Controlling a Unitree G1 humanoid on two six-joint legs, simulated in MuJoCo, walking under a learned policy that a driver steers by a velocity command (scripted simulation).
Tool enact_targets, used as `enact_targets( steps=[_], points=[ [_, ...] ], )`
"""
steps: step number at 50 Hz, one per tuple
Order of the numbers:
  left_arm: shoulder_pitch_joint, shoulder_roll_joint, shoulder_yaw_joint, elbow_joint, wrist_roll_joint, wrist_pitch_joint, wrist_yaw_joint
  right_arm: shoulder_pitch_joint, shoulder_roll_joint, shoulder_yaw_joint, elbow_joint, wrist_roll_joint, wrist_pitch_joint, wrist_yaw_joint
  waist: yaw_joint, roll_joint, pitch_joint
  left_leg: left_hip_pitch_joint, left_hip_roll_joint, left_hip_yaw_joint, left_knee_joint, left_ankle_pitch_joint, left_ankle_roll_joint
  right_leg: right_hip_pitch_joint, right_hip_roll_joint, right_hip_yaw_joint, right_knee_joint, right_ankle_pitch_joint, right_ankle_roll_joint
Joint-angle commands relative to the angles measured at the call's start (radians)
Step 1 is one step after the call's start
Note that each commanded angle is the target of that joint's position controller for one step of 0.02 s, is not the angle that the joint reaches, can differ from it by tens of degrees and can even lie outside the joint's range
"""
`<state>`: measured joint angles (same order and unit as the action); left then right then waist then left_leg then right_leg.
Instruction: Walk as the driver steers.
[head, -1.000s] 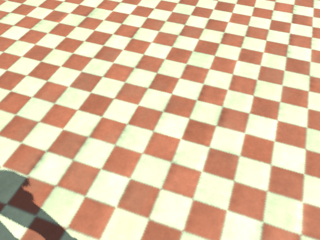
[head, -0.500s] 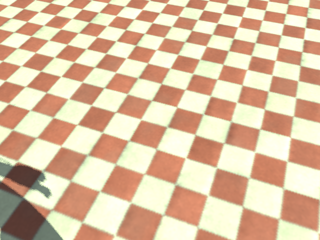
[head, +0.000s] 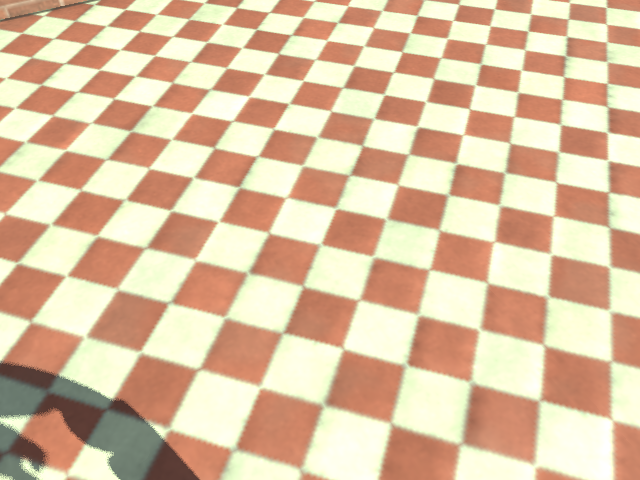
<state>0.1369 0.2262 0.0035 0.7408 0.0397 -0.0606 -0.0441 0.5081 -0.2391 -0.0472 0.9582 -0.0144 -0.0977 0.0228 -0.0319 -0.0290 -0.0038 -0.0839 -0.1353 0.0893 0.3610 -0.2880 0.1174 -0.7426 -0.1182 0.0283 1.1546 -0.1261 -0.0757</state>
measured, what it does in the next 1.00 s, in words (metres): walks ahead, turning right: right foot, then left foot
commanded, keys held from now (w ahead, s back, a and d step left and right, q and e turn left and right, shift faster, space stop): w+shift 0.54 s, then w+e+shift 0.46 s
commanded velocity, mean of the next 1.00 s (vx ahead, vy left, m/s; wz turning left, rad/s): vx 1.00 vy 0.00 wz -0.26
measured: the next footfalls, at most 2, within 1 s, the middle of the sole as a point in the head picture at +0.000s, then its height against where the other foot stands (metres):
right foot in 0.24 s outside the picture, level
left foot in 0.68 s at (281, 333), level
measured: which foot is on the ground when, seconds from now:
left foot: down 0.00-0.22, up 0.24-0.66, down 0.68-1.00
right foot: up 0.00-0.22, down 0.24-0.70, up 0.72-1.00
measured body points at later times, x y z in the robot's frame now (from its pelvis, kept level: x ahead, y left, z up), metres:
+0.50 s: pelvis +0.48 -0.03 +0.00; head +0.49 -0.02 +0.45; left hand +0.39 +0.23 -0.13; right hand +0.67 -0.27 -0.09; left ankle +0.61 +0.13 -0.66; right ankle +0.40 -0.10 -0.74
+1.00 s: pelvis +0.96 +0.00 +0.00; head +0.97 -0.01 +0.45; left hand +1.21 +0.19 -0.09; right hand +0.83 -0.25 -0.14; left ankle +0.86 +0.10 -0.74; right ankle +1.09 -0.15 -0.66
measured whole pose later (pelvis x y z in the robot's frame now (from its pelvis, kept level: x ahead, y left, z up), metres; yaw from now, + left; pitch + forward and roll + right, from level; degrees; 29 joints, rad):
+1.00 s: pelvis +0.96 +0.00 +0.00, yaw -16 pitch +0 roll +2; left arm 0.08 0.29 0.04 0.75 0.02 -0.02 -0.06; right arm 0.48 -0.27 -0.05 0.99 -0.02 -0.13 0.01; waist -0.04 -0.03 0.02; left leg 0.10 -0.03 0.28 0.25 -0.34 0.01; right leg -0.79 -0.11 -0.07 1.02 0.02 -0.13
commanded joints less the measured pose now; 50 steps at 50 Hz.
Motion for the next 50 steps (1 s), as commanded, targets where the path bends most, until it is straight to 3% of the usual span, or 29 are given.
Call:
enact_targets(
  steps=[1,4,7,9,10,11,12,13,14,15,17,19,21,25,27,29,31,32,33,34,35,36,37,38,39,41,44,46,50],
  points=[
    [-0.119,0.062,0.002,-0.081,-0.004,-0.008,-0.008,-0.059,-0.082,-0.007,-0.075,0.019,-0.041,0.006,0.029,-0.005,0.189,-0.221,0.218,-0.186,-0.350,0.145,0.087,0.031,-0.019,-0.059,-0.254,0.201,0.017],
    [-0.217,0.035,-0.013,-0.100,-0.021,-0.017,-0.023,0.021,-0.107,-0.005,-0.046,0.035,-0.053,-0.003,-0.011,0.018,0.173,-0.115,0.236,-0.126,-0.398,0.472,0.045,0.166,0.035,-0.132,-0.474,0.371,-0.012],
    [-0.258,0.063,-0.007,-0.105,-0.018,-0.020,-0.011,0.056,-0.142,-0.003,-0.021,0.017,-0.044,-0.015,-0.022,0.062,0.127,0.143,0.261,-0.082,-0.306,0.896,0.017,0.194,0.108,-0.177,-0.603,0.318,-0.043],
    [-0.186,0.104,0.009,-0.089,-0.011,-0.019,0.004,0.054,-0.189,-0.008,-0.007,-0.006,-0.025,-0.036,0.033,0.136,0.034,0.278,0.302,-0.077,-0.116,1.275,0.001,0.280,0.182,-0.187,-0.613,0.149,-0.063],
    [-0.052,0.140,0.024,-0.053,-0.013,-0.019,0.016,0.042,-0.210,-0.014,0.000,-0.022,-0.010,-0.047,0.102,0.163,-0.041,0.296,0.321,-0.081,0.061,1.363,-0.002,0.405,0.205,-0.166,-0.616,0.069,-0.081],
    [0.155,0.176,0.044,0.015,-0.017,-0.018,0.031,0.001,-0.228,-0.020,-0.004,-0.032,0.006,-0.055,0.198,0.169,-0.135,0.254,0.323,-0.067,0.304,1.328,0.002,0.597,0.204,-0.147,-0.651,0.018,-0.102],
    [0.355,0.225,0.068,0.072,-0.002,-0.015,0.051,-0.047,-0.208,-0.018,-0.022,-0.035,0.009,-0.054,0.280,0.148,-0.224,0.047,0.291,-0.059,0.604,1.072,0.012,0.866,0.100,-0.050,-0.606,-0.107,-0.135],
    [0.395,0.319,0.098,0.080,0.038,-0.016,0.060,0.057,-0.023,0.022,-0.070,0.006,-0.003,-0.024,0.161,-0.164,-0.346,-0.430,0.121,-0.067,1.061,0.170,-0.023,1.228,-0.226,0.456,-0.608,-0.345,-0.268],
    [0.383,0.260,0.098,0.085,0.013,-0.014,0.035,0.023,-0.096,0.011,-0.075,0.028,-0.024,-0.022,0.182,-0.118,-0.418,-0.596,0.056,-0.194,1.179,-0.149,0.005,1.255,-0.268,0.794,-0.809,-0.472,-0.293],
    [0.285,0.220,0.093,0.099,0.001,-0.022,0.029,-0.130,-0.118,0.007,-0.120,0.031,-0.030,-0.028,0.149,-0.059,-0.197,-0.681,0.136,-0.198,1.133,-0.020,0.020,1.086,-0.212,0.613,-0.867,-0.410,-0.245],
    [0.216,0.121,0.073,0.119,0.002,-0.038,0.023,-0.207,-0.093,0.017,-0.139,0.008,-0.025,-0.016,0.080,0.063,-0.029,-0.621,0.199,-0.192,1.015,0.040,0.017,0.788,-0.141,0.395,-0.928,-0.247,-0.191],
    [0.221,0.066,0.050,0.154,-0.008,-0.048,0.031,-0.181,-0.048,0.030,-0.147,-0.024,0.009,0.009,0.003,0.023,0.028,-0.553,0.237,-0.188,0.938,0.034,-0.012,0.608,-0.081,0.282,-0.993,-0.243,-0.152],
    [0.246,0.089,0.053,0.177,-0.028,-0.066,0.030,-0.258,-0.031,0.039,-0.186,-0.036,0.027,0.025,-0.011,0.003,0.104,-0.620,0.274,-0.152,0.862,0.059,-0.040,0.535,-0.059,0.209,-1.064,-0.196,-0.151],
    [0.279,0.112,0.053,0.183,-0.041,-0.088,0.016,-0.486,-0.044,0.057,-0.277,-0.026,0.016,0.039,0.016,0.017,0.179,-0.544,0.271,-0.048,0.462,0.360,-0.055,0.441,0.037,0.017,-1.137,0.125,-0.123],
    [0.328,0.150,0.057,0.198,-0.056,-0.100,0.019,-0.552,-0.033,0.066,-0.291,-0.011,0.010,0.049,0.043,0.009,0.174,-0.410,0.232,0.001,0.315,0.505,-0.033,0.462,0.009,-0.003,-1.209,0.268,-0.112],
    [0.364,0.171,0.056,0.215,-0.053,-0.095,0.025,-0.596,-0.058,0.062,-0.307,-0.008,0.009,0.040,0.056,-0.006,0.171,-0.400,0.209,-0.003,0.228,0.528,-0.021,0.609,-0.020,0.006,-1.188,0.437,-0.106],
    [0.374,0.213,0.061,0.222,-0.040,-0.081,0.034,-0.568,-0.105,0.046,-0.305,-0.019,0.008,0.022,0.030,-0.024,0.094,-0.350,0.138,0.011,0.193,0.398,-0.007,0.786,-0.040,0.010,-1.036,0.807,-0.093],
    [0.371,0.244,0.067,0.225,-0.027,-0.070,0.043,-0.477,-0.140,0.031,-0.284,-0.022,0.006,0.010,-0.019,-0.053,0.019,-0.252,0.108,-0.009,0.191,0.307,0.001,0.836,-0.054,0.022,-0.891,0.942,-0.080],
    [0.353,0.272,0.074,0.225,-0.014,-0.055,0.053,-0.301,-0.178,0.011,-0.232,-0.019,0.005,-0.007,-0.102,-0.073,-0.081,-0.072,0.089,-0.030,0.196,0.207,0.008,0.816,-0.054,0.031,-0.674,0.962,-0.071],
    [0.318,0.267,0.075,0.216,-0.007,-0.046,0.057,-0.101,-0.217,-0.008,-0.172,-0.023,0.004,-0.025,-0.196,-0.063,-0.167,0.153,0.146,-0.067,0.193,0.157,0.007,0.683,-0.014,0.024,-0.403,0.780,-0.065],
    [0.343,0.145,0.052,0.182,0.004,-0.050,0.054,0.063,-0.313,-0.036,-0.150,-0.047,0.004,-0.046,-0.200,0.090,-0.318,0.376,0.405,-0.337,0.236,-0.123,0.002,0.481,0.056,0.008,-0.018,0.289,-0.076],
    [0.505,0.024,0.028,0.153,-0.083,-0.056,0.039,-0.001,-0.341,-0.047,-0.157,-0.065,0.006,-0.029,-0.051,0.401,-0.478,0.560,0.624,-0.904,-0.027,-0.393,0.097,0.167,0.194,0.053,0.309,-0.313,-0.048],
    [0.380,0.128,0.044,0.148,-0.069,-0.050,0.053,-0.114,-0.253,-0.046,-0.178,-0.048,0.009,-0.016,-0.057,0.220,-0.332,0.437,0.563,-0.849,-0.103,-0.475,0.075,0.055,0.118,0.070,0.334,-0.213,-0.071],
    [0.262,0.143,0.050,0.131,-0.060,-0.044,0.048,-0.188,-0.163,-0.026,-0.179,-0.041,-0.001,-0.014,-0.054,0.106,-0.166,0.275,0.528,-0.644,-0.097,-0.343,0.057,0.027,0.071,0.056,0.278,-0.120,-0.068],
    [0.223,0.122,0.048,0.123,-0.053,-0.036,0.040,-0.202,-0.131,-0.022,-0.158,-0.044,-0.008,-0.012,-0.033,0.035,-0.079,0.142,0.497,-0.515,-0.121,-0.159,0.042,0.058,0.039,0.051,0.232,-0.099,-0.064],
    [0.219,0.071,0.044,0.106,-0.021,0.000,0.017,-0.182,-0.084,-0.008,-0.113,-0.030,-0.020,-0.016,0.025,0.078,-0.014,-0.010,0.450,-0.318,-0.157,-0.015,0.007,0.113,-0.003,0.048,0.189,-0.099,-0.052],
    [0.116,0.035,0.038,0.044,-0.015,0.041,-0.004,-0.168,-0.064,-0.005,-0.073,0.004,-0.041,-0.009,0.056,0.098,0.060,-0.059,0.415,-0.109,-0.217,0.127,-0.037,0.028,-0.040,0.016,0.145,-0.048,-0.034],
    [0.022,0.029,0.029,-0.002,-0.018,0.045,-0.016,-0.175,-0.049,0.000,-0.064,-0.001,-0.050,-0.006,0.062,0.095,0.108,-0.108,0.346,0.046,-0.244,0.276,-0.067,0.026,-0.023,-0.039,0.040,0.077,-0.033],
    [-0.119,0.053,0.019,-0.058,-0.022,0.040,-0.036,-0.137,-0.101,-0.005,-0.050,-0.002,-0.056,-0.021,0.058,0.054,0.167,-0.051,0.313,0.196,-0.270,0.565,-0.096,0.080,0.030,-0.158,-0.279,0.236,-0.070]
  ],
)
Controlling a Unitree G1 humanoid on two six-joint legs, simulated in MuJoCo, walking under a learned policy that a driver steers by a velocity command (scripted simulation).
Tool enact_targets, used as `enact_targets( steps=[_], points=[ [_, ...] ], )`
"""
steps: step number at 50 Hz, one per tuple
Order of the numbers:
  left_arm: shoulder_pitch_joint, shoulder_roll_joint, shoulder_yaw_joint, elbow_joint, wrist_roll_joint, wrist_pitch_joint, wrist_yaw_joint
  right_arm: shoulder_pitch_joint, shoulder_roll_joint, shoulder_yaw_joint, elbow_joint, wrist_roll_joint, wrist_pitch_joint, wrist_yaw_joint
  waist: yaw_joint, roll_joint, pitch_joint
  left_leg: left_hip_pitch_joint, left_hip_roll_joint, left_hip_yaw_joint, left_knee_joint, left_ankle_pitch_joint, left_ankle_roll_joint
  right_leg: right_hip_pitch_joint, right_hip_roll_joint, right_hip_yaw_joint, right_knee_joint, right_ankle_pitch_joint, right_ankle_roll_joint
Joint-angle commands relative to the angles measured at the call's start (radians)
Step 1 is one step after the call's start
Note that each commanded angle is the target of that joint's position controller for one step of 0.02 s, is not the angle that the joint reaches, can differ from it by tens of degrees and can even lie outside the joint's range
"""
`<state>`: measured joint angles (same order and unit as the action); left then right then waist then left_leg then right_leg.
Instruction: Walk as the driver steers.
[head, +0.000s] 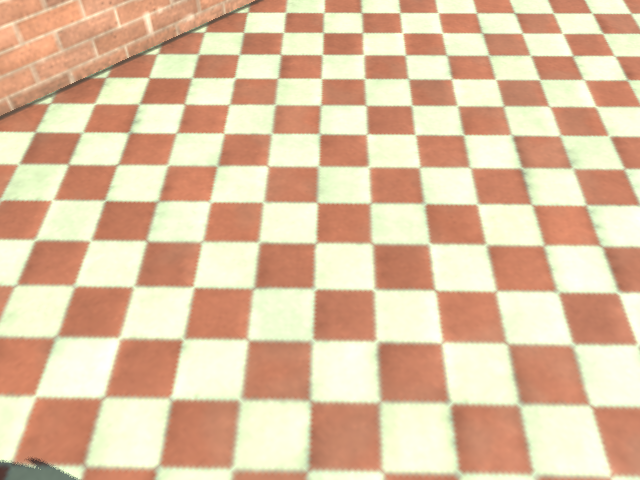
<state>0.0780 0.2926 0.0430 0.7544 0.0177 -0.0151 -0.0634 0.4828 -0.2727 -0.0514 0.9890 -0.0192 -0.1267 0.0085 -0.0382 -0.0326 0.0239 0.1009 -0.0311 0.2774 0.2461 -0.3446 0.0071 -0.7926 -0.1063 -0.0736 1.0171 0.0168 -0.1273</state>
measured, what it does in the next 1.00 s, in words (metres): walks ahead, turning right: right foot, then left foot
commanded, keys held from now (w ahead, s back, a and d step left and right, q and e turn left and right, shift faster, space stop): w+e+shift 0.74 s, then e+shift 0.14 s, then shift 0.12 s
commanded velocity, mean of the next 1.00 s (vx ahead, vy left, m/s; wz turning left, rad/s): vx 0.90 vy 0.00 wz -0.93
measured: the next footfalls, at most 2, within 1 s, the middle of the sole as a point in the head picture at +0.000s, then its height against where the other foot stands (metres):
right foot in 0.16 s outside the picture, level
left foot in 0.58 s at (333, 350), level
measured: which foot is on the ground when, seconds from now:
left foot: down 0.00-0.16, up 0.18-0.56, down 0.58-1.00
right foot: up 0.00-0.14, down 0.16-0.58, up 0.60-0.98, down 1.00-1.00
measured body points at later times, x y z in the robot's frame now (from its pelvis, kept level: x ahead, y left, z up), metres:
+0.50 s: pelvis +0.46 -0.05 +0.00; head +0.49 -0.07 +0.45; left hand +0.55 +0.24 -0.12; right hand +0.63 -0.34 -0.05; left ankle +0.74 +0.04 -0.68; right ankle +0.30 -0.03 -0.73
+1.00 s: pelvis +0.81 -0.24 -0.03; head +0.83 -0.28 +0.42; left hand +1.15 -0.32 -0.08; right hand +0.57 -0.38 -0.16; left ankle +0.78 -0.01 -0.70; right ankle +0.89 -0.39 -0.74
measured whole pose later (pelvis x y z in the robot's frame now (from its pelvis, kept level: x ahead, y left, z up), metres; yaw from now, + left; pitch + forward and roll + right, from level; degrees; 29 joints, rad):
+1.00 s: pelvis +0.81 -0.24 -0.03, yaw -54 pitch +0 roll +3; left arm -0.02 0.30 0.02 0.60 0.06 -0.03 -0.07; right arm 0.46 -0.27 -0.04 0.85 0.00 -0.07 -0.01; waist -0.07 -0.06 0.08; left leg 0.04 0.07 0.27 0.68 -0.47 -0.05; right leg -0.55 0.05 -0.08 0.58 0.04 -0.16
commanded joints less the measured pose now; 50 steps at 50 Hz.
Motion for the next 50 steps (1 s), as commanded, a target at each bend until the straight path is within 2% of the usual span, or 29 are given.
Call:
enact_targets(
  steps=[1,4,6,7,8,9,10,11,12,15,18,21,24,26,27,28,29,30,31,32,33,34,37,39,43,45,47,49,50],
  points=[
    [-0.081,-0.009,-0.022,-0.080,0.003,-0.008,-0.021,-0.109,-0.095,-0.003,-0.082,0.004,-0.026,-0.015,0.071,0.062,0.139,-0.201,0.224,0.028,-0.149,0.731,0.011,0.173,0.036,-0.078,-0.215,0.114,-0.036],
    [-0.003,0.045,-0.007,-0.052,-0.003,-0.014,-0.017,-0.068,-0.172,-0.018,-0.093,0.004,0.007,-0.046,0.124,0.115,0.047,-0.036,0.250,0.052,0.071,1.324,-0.013,0.324,0.158,-0.166,-0.282,0.034,-0.072],
    [0.301,0.115,0.028,0.026,-0.005,-0.012,0.002,-0.147,-0.229,-0.038,-0.128,-0.009,0.044,-0.057,0.281,0.156,-0.105,-0.074,0.297,0.016,0.459,1.467,0.008,0.629,0.204,-0.129,-0.271,-0.099,-0.117],
    [0.496,0.158,0.059,0.090,-0.006,-0.013,0.022,-0.190,-0.232,-0.043,-0.148,-0.018,0.060,-0.050,0.354,0.123,-0.181,-0.200,0.289,-0.015,0.777,1.282,0.029,0.859,0.213,-0.054,-0.336,-0.190,-0.148],
    [0.454,0.194,0.094,0.092,-0.039,0.001,0.045,-0.241,-0.180,-0.042,-0.159,-0.013,0.061,-0.030,0.326,-0.067,-0.116,-0.446,0.085,-0.032,1.202,0.388,0.010,0.960,0.148,0.111,-0.430,-0.268,-0.182],
    [0.326,0.311,0.102,0.055,0.007,0.013,0.043,-0.144,-0.058,-0.005,-0.275,-0.013,0.034,-0.016,0.102,-0.233,-0.156,-0.875,-0.016,-0.159,1.490,-0.157,-0.044,1.153,-0.057,0.611,-0.484,-0.108,-0.354],
    [0.349,0.315,0.112,0.022,0.013,0.016,0.050,-0.217,-0.078,0.009,-0.330,-0.008,0.002,-0.017,0.160,-0.091,-0.270,-0.996,0.007,-0.346,1.485,-0.118,-0.034,1.206,-0.153,0.883,-0.713,-0.393,-0.421],
    [0.338,0.236,0.099,0.040,0.011,0.008,0.061,-0.267,-0.110,0.009,-0.325,-0.010,-0.016,-0.016,0.133,0.071,-0.106,-1.019,0.069,-0.369,1.354,-0.061,-0.025,1.043,-0.155,0.868,-0.812,-0.476,-0.355],
    [0.311,0.184,0.083,0.058,0.004,-0.003,0.064,-0.290,-0.109,0.010,-0.330,-0.016,-0.015,-0.014,0.072,0.136,-0.017,-0.951,0.111,-0.370,1.225,-0.023,-0.028,0.872,-0.114,0.779,-0.820,-0.421,-0.300],
    [0.239,0.133,0.058,0.036,-0.012,-0.049,0.071,-0.269,-0.085,0.023,-0.317,-0.059,0.052,-0.009,-0.015,0.150,0.043,-0.756,0.175,-0.356,1.035,-0.028,-0.074,0.540,0.019,0.557,-0.829,-0.248,-0.248],
    [0.268,0.155,0.064,0.030,-0.012,-0.074,0.062,-0.436,-0.059,0.039,-0.393,-0.044,0.069,0.005,0.027,0.104,0.085,-0.692,0.176,-0.297,0.754,0.133,-0.099,0.408,0.100,0.460,-0.867,-0.134,-0.225],
    [0.328,0.170,0.077,0.035,-0.019,-0.073,0.049,-0.549,-0.042,0.052,-0.438,-0.017,0.064,0.013,0.100,0.033,0.059,-0.628,0.120,-0.277,0.493,0.390,-0.075,0.483,0.134,0.434,-0.830,0.043,-0.163],
    [0.362,0.184,0.086,0.035,-0.022,-0.070,0.049,-0.599,-0.072,0.047,-0.472,-0.006,0.057,0.011,0.137,-0.015,0.027,-0.591,0.079,-0.294,0.350,0.435,-0.049,0.628,0.093,0.477,-0.772,0.175,-0.126],
    [0.324,0.205,0.091,0.021,-0.020,-0.067,0.059,-0.524,-0.109,0.032,-0.457,-0.005,0.051,0.003,0.093,-0.024,-0.017,-0.440,0.040,-0.307,0.261,0.377,-0.034,0.671,0.090,0.495,-0.676,0.308,-0.081],
    [0.305,0.234,0.096,0.016,-0.012,-0.067,0.057,-0.408,-0.158,0.011,-0.425,-0.001,0.048,-0.009,0.035,-0.019,-0.095,-0.310,0.013,-0.309,0.275,0.286,-0.023,0.698,0.096,0.491,-0.534,0.443,-0.057],
    [0.254,0.267,0.102,0.008,-0.007,-0.071,0.052,-0.214,-0.200,-0.011,-0.382,0.003,0.044,-0.025,-0.088,-0.008,-0.191,-0.102,0.021,-0.295,0.280,0.211,-0.014,0.644,0.125,0.461,-0.311,0.470,-0.035],
    [0.213,0.192,0.080,-0.016,-0.004,-0.083,0.047,0.013,-0.262,-0.037,-0.341,-0.016,0.041,-0.048,-0.187,0.036,-0.308,0.156,0.152,-0.410,0.318,-0.013,0.009,0.485,0.170,0.412,-0.005,0.294,-0.019],
    [0.244,0.012,0.033,-0.065,-0.027,-0.088,0.050,0.078,-0.329,-0.050,-0.327,-0.063,0.039,-0.054,-0.133,0.321,-0.380,0.355,0.437,-0.842,0.173,-0.371,0.050,0.179,0.282,0.305,0.305,-0.533,-0.004],
    [0.327,0.050,0.017,-0.096,-0.042,-0.079,0.055,-0.062,-0.328,-0.061,-0.344,-0.052,0.043,-0.039,-0.020,0.469,-0.409,0.302,0.517,-1.253,-0.007,-0.521,0.120,0.033,0.231,0.246,0.427,-0.490,-0.012],
    [0.247,0.117,0.025,-0.061,-0.013,-0.058,0.059,-0.187,-0.198,-0.040,-0.374,-0.042,0.051,-0.032,-0.023,0.258,-0.243,0.145,0.453,-1.084,-0.013,-0.579,0.122,0.004,0.149,0.209,0.432,-0.369,-0.010],
    [0.196,0.131,0.028,-0.063,0.005,-0.046,0.045,-0.215,-0.139,-0.026,-0.361,-0.034,0.056,-0.028,-0.018,0.131,-0.144,0.016,0.405,-0.879,0.006,-0.392,0.113,0.022,0.109,0.178,0.381,-0.306,0.002],
    [0.157,0.122,0.029,-0.068,0.014,-0.035,0.030,-0.200,-0.120,-0.021,-0.335,-0.037,0.056,-0.027,-0.013,0.076,-0.098,-0.064,0.365,-0.740,0.002,-0.220,0.096,0.043,0.079,0.169,0.349,-0.297,0.011],
    [0.079,0.047,0.004,-0.135,0.022,0.002,-0.005,-0.117,-0.076,-0.006,-0.238,-0.011,0.029,-0.011,0.020,0.122,-0.006,-0.169,0.329,-0.496,-0.041,0.044,0.069,0.007,0.013,0.163,0.322,-0.282,0.023],
    [0.024,0.044,-0.002,-0.178,0.023,0.013,-0.007,-0.133,-0.075,-0.004,-0.224,0.001,0.011,-0.002,0.047,0.104,0.036,-0.212,0.326,-0.337,-0.045,0.465,0.068,-0.003,0.014,0.127,0.268,-0.230,0.040],
    [-0.056,0.033,-0.016,-0.219,0.019,0.009,-0.025,-0.218,-0.114,-0.009,-0.221,0.012,-0.001,-0.005,0.084,0.109,0.071,-0.320,0.225,-0.055,-0.038,0.734,0.026,0.222,0.068,-0.003,-0.173,0.013,0.045],
    [-0.050,0.033,-0.014,-0.204,0.020,0.006,-0.039,-0.176,-0.160,-0.020,-0.216,0.015,0.005,-0.015,0.077,0.110,0.052,-0.287,0.213,-0.024,0.036,0.875,0.016,0.355,0.132,-0.070,-0.308,0.058,0.026],
    [0.065,0.059,0.001,-0.163,0.035,0.000,-0.029,-0.151,-0.212,-0.032,-0.219,0.026,0.022,-0.025,0.125,0.125,-0.022,-0.236,0.244,-0.041,0.224,1.080,0.017,0.506,0.195,-0.069,-0.358,-0.005,-0.009],
    [0.310,0.112,0.033,-0.076,0.053,-0.016,0.003,-0.166,-0.221,-0.035,-0.237,0.032,0.043,-0.028,0.226,0.101,-0.143,-0.299,0.247,-0.056,0.618,0.917,0.007,0.779,0.203,0.021,-0.476,0.056,-0.062],
    [0.282,0.172,0.050,-0.060,0.049,-0.023,0.029,-0.098,-0.144,-0.025,-0.240,0.020,0.057,-0.022,0.162,-0.052,-0.158,-0.462,0.115,-0.045,0.951,0.041,-0.017,0.912,0.055,0.162,-0.489,0.430,-0.085]
  ],
)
